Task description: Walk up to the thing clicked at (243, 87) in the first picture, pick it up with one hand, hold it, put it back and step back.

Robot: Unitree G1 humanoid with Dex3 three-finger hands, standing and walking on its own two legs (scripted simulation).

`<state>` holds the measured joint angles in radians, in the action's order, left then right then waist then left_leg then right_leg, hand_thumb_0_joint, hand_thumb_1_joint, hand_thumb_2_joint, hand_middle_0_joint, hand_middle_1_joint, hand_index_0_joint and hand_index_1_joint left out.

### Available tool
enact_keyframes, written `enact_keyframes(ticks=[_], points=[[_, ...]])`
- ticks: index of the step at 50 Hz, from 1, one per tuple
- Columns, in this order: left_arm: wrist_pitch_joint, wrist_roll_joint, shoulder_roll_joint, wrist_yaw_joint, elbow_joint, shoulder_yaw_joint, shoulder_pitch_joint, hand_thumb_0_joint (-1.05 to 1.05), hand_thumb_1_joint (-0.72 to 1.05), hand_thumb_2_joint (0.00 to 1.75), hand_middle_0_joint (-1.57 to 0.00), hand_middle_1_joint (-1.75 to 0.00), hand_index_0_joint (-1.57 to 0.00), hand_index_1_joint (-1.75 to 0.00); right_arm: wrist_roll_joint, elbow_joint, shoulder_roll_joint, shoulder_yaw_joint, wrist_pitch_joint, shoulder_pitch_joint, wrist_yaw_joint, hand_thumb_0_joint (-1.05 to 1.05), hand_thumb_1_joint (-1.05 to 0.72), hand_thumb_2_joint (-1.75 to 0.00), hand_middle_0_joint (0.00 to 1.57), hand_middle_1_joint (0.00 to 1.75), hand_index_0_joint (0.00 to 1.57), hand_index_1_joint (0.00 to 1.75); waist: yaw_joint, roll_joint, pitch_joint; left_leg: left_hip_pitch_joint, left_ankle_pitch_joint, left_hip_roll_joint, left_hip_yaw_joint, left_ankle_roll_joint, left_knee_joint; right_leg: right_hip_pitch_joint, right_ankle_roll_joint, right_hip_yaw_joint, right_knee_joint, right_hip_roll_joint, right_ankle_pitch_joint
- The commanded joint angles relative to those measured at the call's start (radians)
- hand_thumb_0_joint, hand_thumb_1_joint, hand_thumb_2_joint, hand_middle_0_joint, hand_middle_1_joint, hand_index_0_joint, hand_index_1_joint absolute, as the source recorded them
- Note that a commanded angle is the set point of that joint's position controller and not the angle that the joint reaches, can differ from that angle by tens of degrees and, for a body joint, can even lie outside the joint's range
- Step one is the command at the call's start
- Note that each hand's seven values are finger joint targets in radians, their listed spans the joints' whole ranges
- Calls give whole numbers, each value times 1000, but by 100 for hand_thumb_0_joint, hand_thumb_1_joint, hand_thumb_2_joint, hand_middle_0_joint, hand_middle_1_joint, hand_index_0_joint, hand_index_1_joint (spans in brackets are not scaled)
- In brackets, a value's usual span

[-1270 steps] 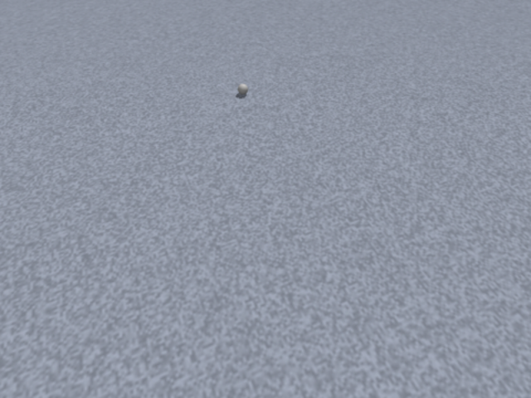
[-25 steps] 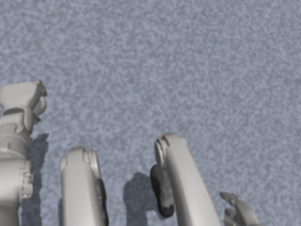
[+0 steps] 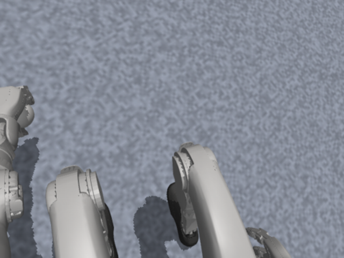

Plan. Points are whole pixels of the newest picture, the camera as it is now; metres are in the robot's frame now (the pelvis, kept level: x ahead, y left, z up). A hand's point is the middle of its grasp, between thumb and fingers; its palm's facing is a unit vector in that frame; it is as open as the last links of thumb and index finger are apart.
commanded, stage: lower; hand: left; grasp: from above
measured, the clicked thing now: (16, 114) +0.47 +0.29 -0.19
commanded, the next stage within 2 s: rest in 0.34 s
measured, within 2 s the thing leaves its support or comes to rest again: rests again in 1.76 s
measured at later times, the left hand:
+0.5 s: hand (25, 124) +0.45 +0.29 -0.24, palm faces -0.47 -0.08 -0.88, open 9.1 cm
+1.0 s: hand (34, 123) +0.46 +0.28 -0.28, palm faces -0.47 -0.10 -0.88, open 9.1 cm
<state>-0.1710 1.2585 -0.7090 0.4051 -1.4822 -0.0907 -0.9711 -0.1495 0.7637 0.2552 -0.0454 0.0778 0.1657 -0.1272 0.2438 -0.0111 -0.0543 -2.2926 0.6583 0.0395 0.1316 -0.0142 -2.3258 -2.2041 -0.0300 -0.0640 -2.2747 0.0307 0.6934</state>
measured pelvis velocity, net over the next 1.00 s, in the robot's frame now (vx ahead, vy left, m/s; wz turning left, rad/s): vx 0.01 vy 0.00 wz -0.09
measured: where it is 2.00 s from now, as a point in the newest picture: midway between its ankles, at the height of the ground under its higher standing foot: (146, 235)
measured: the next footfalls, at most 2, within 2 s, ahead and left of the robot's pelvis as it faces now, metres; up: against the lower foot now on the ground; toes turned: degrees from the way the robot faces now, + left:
none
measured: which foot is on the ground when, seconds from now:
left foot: down 0.00-1.00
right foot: down 0.00-1.00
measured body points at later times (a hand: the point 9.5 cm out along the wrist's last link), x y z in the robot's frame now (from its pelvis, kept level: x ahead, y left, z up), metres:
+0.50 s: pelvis +0.01 +0.00 -0.03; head +0.27 +0.07 +0.33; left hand +0.47 +0.29 -0.19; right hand +0.05 -0.27 -0.13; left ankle +0.08 +0.13 -0.32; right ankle +0.09 -0.12 -0.32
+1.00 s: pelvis +0.01 +0.00 -0.05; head +0.28 +0.09 +0.30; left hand +0.48 +0.28 -0.22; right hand +0.04 -0.27 -0.13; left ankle +0.08 +0.13 -0.32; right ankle +0.09 -0.12 -0.32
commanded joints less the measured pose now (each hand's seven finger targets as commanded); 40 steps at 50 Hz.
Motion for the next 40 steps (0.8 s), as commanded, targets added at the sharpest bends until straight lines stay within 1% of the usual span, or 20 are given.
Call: enact_keyframes(ticks=[1, 2, 3, 6, 7, 8, 11, 13, 14, 17, 20, 21, 23, 25, 29, 33, 34, 35, 36, 40], points=[[-6, -9, -299, 48, 161, -43, -341, 0, 63, 73, -91, -85, -98, -78, 2, -9, 251, 62, 2, 202, 12, 0, -91, -90, 20, 30, 20, 30, -7, 294, -706, 515, -137, -20, -99, 41, 196, 346, 57, -75, 240, 23, -224], [-7, -14, -312, 50, 174, -55, -346, 0, 60, 75, -91, -84, -97, -79, 3, -11, 252, 60, 0, 204, 13, 0, -91, -90, 20, 30, 20, 30, -7, 285, -716, 512, -146, -20, -98, 43, 190, 349, 54, -76, 238, 24, -234], [-5, -13, -294, 51, 152, -42, -319, 0, 61, 74, -92, -83, -98, -77, 4, -12, 248, 59, -1, 201, 13, 0, -91, -90, 20, 30, 20, 30, -10, 285, -694, 505, -145, -21, -101, 42, 187, 348, 55, -74, 238, 23, -234], [-13, -7, -279, 51, 110, -22, -342, 0, 60, 71, -92, -82, -98, -76, -1, -7, 253, 47, 0, 195, 9, 0, -91, -90, 20, 30, 20, 30, 16, 273, -644, 469, -131, -18, -90, 44, 165, 306, 55, -86, 219, 29, -223], [-16, -7, -303, 55, 117, -36, -349, 0, 61, 69, -91, -82, -97, -75, -2, -5, 258, 46, 0, 194, 11, 0, -91, -90, 20, 30, 20, 30, 10, 269, -652, 466, -139, -18, -89, 45, 155, 313, 54, -87, 215, 30, -231], [-17, 0, -301, 57, 90, -41, -316, 0, 60, 68, -90, -81, -97, -75, -5, -8, 260, 43, -1, 194, 9, 0, -91, -90, 20, 30, 20, 30, 5, 274, -649, 464, -141, -20, -88, 42, 157, 312, 55, -91, 205, 28, -228], [-29, -5, -315, 66, 118, -46, -340, 0, 59, 67, -91, -79, -97, -73, -10, -4, 264, 38, 2, 191, 6, 0, -91, -90, 20, 30, 20, 30, 6, 286, -665, 479, -168, -16, -83, 41, 136, 316, 53, -99, 189, 32, -255], [-34, 1, -312, 71, 111, -37, -337, 0, 62, 68, -93, -79, -99, -73, -15, -8, 263, 33, 5, 190, -1, 0, -91, -90, 20, 30, 20, 30, 21, 301, -665, 478, -183, -14, -80, 39, 121, 328, 51, -101, 172, 35, -276], [-38, 2, -330, 78, 141, -64, -343, 0, 63, 67, -93, -79, -99, -72, -18, -5, 273, 37, 5, 197, -1, 0, -91, -90, 20, 30, 20, 30, 16, 316, -682, 502, -192, -15, -77, 35, 128, 322, 53, -109, 165, 33, -279], [-42, 1, -330, 95, 162, -69, -325, 0, 65, 67, -95, -78, -101, -72, -22, -8, 272, 37, 3, 178, -2, 0, -91, -90, 20, 30, 20, 30, 7, 358, -701, 529, -198, -13, -73, 29, 121, 306, 57, -114, 143, 35, -282], [-39, 20, -338, 107, 129, -65, -327, 0, 66, 62, -94, -78, -101, -71, -28, -5, 279, 38, 10, 171, -11, 0, -91, -90, 20, 30, 20, 30, 23, 372, -656, 526, -173, -10, -68, 27, 111, 256, 63, -123, 130, 38, -261], [-41, 14, -353, 115, 155, -81, -342, 0, 65, 64, -94, -77, -101, -71, -29, -8, 286, 40, 10, 172, -10, 0, -91, -90, 20, 30, 20, 30, 25, 375, -664, 516, -168, -10, -68, 27, 109, 259, 62, -124, 134, 37, -255], [-35, 11, -328, 124, 127, -66, -318, 0, 66, 67, -94, -77, -101, -70, -32, -12, 282, 34, 14, 163, -14, 0, -90, -90, 20, 30, 20, 30, 27, 379, -634, 508, -151, -11, -65, 26, 110, 240, 64, -128, 125, 36, -240], [-36, 19, -340, 137, 130, -76, -334, 0, 65, 67, -93, -76, -100, -69, -38, -7, 289, 28, 17, 167, -17, 0, -90, -89, 20, 30, 20, 30, 37, 384, -644, 502, -169, -9, -61, 26, 99, 247, 60, -133, 117, 39, -259], [-30, 17, -346, 148, 59, -63, -336, 0, 65, 70, -94, -77, -100, -70, -42, -4, 290, 8, 27, 173, -27, 0, -90, -89, 20, 30, 20, 30, 59, 317, -621, 446, -177, -7, -59, 39, 61, 280, 49, -128, 121, 45, -283], [-33, 5, -383, 158, 47, -79, -331, 0, 67, 71, -95, -78, -101, -72, -52, -5, 295, -10, 42, 172, -35, 0, -90, -90, 20, 30, 20, 30, 57, 321, -613, 420, -177, -4, -61, 41, 46, 329, 42, -124, 128, 47, -287], [-33, 1, -387, 163, 40, -90, -306, 0, 67, 71, -96, -78, -102, -71, -53, -8, 298, -13, 43, 169, -35, 0, -90, -90, 20, 30, 20, 30, 44, 328, -626, 428, -188, -4, -58, 38, 49, 338, 43, -129, 124, 49, -294], [-31, 3, -379, 160, 22, -75, -310, 0, 67, 71, -96, -77, -102, -71, -54, -2, 292, -17, 47, 168, -40, 0, -90, -90, 20, 30, 20, 30, 58, 325, -615, 426, -187, -1, -55, 38, 41, 335, 45, -129, 113, 52, -297], [-34, -2, -384, 163, 33, -82, -305, 0, 66, 70, -95, -78, -101, -72, -53, -4, 298, -17, 49, 162, -40, 0, -90, -90, 20, 30, 20, 30, 48, 329, -628, 443, -193, 0, -53, 37, 43, 330, 46, -134, 116, 54, -300], [-37, 5, -398, 170, 31, -86, -295, 0, 68, 70, -96, -79, -102, -72, -56, -15, 314, -23, 54, 148, -46, 0, -90, -90, 20, 30, 20, 30, 55, 366, -615, 466, -199, -1, -42, 28, 43, 303, 55, -154, 96, 55, -296]])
